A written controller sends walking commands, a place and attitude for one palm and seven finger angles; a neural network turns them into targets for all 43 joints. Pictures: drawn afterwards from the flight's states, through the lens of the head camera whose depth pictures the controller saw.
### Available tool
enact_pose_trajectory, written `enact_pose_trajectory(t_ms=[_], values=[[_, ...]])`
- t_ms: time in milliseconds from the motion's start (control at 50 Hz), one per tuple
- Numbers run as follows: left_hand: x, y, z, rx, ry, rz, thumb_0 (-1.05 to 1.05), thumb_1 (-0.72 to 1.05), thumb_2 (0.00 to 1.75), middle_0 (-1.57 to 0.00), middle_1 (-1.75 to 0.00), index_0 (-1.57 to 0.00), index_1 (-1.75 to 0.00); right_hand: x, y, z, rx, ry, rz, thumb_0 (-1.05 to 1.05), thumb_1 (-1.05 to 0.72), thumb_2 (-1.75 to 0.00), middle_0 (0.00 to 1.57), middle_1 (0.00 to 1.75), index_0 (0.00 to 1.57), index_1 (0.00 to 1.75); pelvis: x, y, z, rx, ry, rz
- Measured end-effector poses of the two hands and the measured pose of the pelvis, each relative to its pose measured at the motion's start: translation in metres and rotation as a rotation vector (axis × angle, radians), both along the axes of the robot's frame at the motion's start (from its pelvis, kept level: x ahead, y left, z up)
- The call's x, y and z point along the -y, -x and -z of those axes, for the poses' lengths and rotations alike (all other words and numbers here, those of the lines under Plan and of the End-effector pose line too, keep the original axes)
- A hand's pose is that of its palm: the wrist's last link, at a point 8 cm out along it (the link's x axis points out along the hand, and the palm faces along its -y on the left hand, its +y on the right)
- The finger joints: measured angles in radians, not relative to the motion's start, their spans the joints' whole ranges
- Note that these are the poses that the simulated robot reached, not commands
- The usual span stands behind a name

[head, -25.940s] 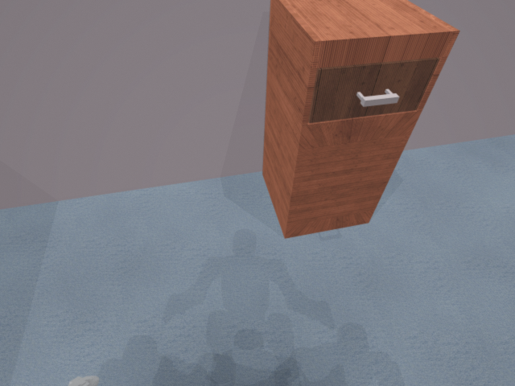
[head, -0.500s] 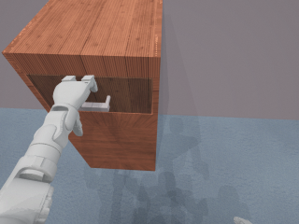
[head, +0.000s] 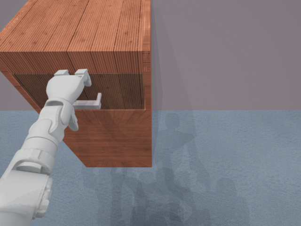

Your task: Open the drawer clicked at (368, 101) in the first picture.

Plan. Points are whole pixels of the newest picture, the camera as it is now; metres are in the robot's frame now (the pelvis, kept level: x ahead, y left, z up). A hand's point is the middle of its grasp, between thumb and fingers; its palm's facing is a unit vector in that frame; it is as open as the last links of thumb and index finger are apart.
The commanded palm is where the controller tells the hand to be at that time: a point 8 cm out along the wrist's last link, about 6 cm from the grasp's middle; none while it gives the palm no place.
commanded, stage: re-aim the fingers above the handle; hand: left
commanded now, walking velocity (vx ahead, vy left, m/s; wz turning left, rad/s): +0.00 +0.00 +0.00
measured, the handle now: (83, 100) +0.50 +0.22 +0.00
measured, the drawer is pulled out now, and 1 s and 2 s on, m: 0.00 0.00 0.00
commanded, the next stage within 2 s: lower the fingers behind the handle in 1.42 s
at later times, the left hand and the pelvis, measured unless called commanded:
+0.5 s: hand (72, 100) +0.46 +0.22 +0.06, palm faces -0.03 -0.03 -1.00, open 13.6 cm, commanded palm +0.44 +0.24 +0.12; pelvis +0.00 +0.00 +0.00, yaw +0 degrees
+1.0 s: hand (67, 101) +0.45 +0.24 +0.06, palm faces -0.04 -0.04 -1.00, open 13.7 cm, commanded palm +0.44 +0.23 +0.12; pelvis +0.00 +0.01 +0.00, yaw +0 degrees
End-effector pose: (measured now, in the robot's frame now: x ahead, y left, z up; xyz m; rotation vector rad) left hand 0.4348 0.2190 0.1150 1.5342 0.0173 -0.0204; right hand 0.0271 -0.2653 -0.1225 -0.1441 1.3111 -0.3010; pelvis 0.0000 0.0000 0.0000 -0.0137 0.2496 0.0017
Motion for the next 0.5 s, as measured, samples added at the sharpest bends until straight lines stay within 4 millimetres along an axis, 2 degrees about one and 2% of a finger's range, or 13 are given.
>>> enact_pose_trajectory(t_ms=[140, 500], values=[[0.000, 0.000, 0.000, 0.004, -0.004, -0.004, 0.00, -0.49, 0.30, -0.33, -1.21, -0.35, -1.23, 0.000, 0.005, -0.001, 0.004, 0.006, 0.008, 0.00, -0.90, -0.90, 0.20, 0.30, 0.20, 0.30, 0.000, 0.003, 0.000, -0.002, 0.000, 0.003], [-0.006, -0.001, 0.003, -0.004, -0.010, -0.002, 0.00, -0.49, 0.30, -0.33, -1.21, -0.36, -1.23, 0.000, -0.012, -0.005, 0.061, 0.028, -0.016, 0.00, -0.90, -0.90, 0.20, 0.30, 0.20, 0.30, -0.001, 0.004, 0.001, -0.007, 0.002, 0.003]])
